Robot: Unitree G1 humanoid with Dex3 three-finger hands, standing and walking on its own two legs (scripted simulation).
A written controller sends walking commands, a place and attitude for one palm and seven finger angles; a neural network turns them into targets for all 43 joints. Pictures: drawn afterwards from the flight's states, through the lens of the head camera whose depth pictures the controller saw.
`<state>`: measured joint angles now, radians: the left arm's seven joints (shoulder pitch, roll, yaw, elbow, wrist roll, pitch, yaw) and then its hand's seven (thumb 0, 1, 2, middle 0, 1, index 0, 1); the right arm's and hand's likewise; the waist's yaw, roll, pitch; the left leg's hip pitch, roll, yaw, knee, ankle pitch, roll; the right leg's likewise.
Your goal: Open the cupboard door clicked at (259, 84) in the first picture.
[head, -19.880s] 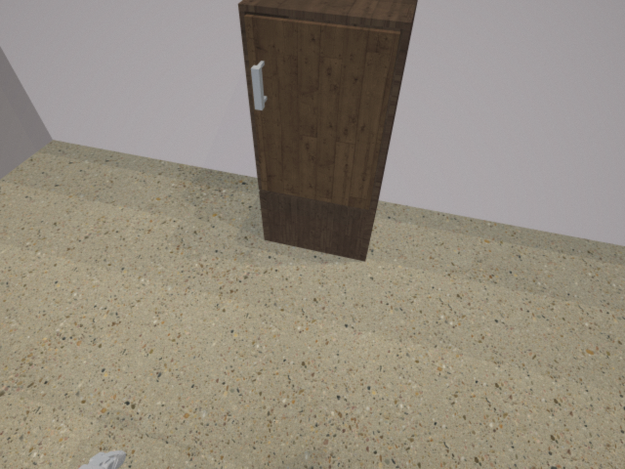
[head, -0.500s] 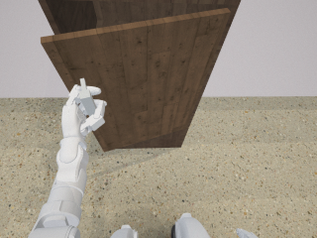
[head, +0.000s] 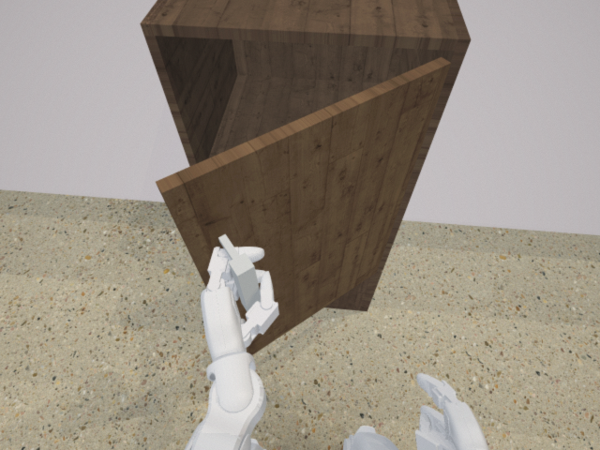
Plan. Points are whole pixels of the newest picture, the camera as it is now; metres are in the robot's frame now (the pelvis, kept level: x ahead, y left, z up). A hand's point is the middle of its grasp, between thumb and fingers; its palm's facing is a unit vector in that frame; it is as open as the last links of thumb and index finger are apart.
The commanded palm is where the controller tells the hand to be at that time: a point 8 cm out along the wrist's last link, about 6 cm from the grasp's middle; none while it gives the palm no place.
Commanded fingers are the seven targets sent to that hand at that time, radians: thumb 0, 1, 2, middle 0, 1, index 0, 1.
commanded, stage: pull the door open along its arc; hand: left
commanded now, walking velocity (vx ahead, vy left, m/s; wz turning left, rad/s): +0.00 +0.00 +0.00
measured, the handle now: (239, 275) +0.34 +0.10 +0.03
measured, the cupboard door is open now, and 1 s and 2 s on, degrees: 40 42 45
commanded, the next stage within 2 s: open thumb and fingers to let go in 0.02 s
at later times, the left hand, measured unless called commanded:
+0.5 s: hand (278, 309) +0.29 +0.05 +0.03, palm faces +0.35 -0.94 -0.03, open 9.6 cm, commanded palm +0.25 +0.10 +0.03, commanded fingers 0.00 -0.50 0.30 -0.30 -1.20 -0.30 -1.20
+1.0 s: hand (273, 309) +0.29 +0.05 +0.03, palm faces +0.27 -0.96 -0.01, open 14.4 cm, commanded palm +0.25 +0.09 +0.03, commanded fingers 0.00 -0.50 0.30 -0.15 -0.30 -0.15 -0.30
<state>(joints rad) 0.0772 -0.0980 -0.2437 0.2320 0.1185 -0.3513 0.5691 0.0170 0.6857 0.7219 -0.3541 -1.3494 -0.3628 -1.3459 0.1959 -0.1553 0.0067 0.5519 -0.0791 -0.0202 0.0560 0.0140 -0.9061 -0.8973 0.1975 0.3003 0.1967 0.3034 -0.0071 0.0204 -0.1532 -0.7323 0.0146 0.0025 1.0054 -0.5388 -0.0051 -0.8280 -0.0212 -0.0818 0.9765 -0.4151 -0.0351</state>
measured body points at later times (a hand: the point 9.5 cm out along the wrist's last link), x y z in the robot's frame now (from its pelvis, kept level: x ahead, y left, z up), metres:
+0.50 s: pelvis -0.02 -0.03 -0.01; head +0.04 -0.05 +0.44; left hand +0.27 +0.09 +0.04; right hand +0.16 -0.24 -0.12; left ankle -0.03 +0.12 -0.68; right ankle +0.03 -0.10 -0.68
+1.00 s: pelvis -0.03 +0.01 -0.01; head +0.03 +0.00 +0.44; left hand +0.27 +0.10 +0.04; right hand +0.15 -0.21 -0.11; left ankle -0.03 +0.12 -0.68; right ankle +0.03 -0.10 -0.68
